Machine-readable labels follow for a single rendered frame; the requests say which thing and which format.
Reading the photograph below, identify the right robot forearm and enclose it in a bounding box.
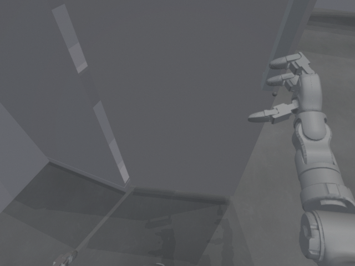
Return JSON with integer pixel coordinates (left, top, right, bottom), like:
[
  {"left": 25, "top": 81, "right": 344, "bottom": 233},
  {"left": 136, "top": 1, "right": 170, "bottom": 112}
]
[{"left": 292, "top": 111, "right": 355, "bottom": 214}]

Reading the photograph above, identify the right robot hand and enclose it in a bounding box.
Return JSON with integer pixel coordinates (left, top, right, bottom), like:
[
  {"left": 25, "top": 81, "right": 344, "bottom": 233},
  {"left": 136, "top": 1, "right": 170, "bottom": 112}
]
[{"left": 248, "top": 52, "right": 322, "bottom": 124}]

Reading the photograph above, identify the left robot hand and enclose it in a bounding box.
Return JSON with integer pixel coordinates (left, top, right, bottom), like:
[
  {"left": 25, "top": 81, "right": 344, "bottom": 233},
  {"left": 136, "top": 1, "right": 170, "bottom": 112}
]
[{"left": 53, "top": 250, "right": 78, "bottom": 266}]

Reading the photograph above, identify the handle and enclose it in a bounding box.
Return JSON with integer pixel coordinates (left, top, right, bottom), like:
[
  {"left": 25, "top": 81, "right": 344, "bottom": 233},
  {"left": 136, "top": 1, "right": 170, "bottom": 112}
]
[{"left": 261, "top": 0, "right": 309, "bottom": 91}]

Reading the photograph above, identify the fridge door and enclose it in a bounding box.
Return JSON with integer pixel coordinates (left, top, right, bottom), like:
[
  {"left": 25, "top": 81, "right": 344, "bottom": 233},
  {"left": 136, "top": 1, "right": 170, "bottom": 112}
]
[{"left": 63, "top": 0, "right": 317, "bottom": 196}]

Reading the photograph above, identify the right robot upper arm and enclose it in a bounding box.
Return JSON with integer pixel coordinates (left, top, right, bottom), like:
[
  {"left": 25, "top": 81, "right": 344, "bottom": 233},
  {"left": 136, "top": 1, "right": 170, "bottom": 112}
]
[{"left": 299, "top": 209, "right": 355, "bottom": 266}]

